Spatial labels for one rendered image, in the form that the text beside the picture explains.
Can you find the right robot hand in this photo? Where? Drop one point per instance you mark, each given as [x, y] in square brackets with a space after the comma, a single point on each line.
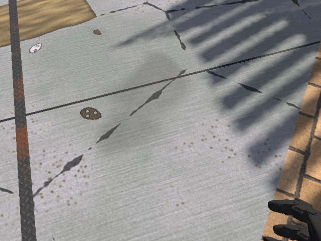
[302, 211]

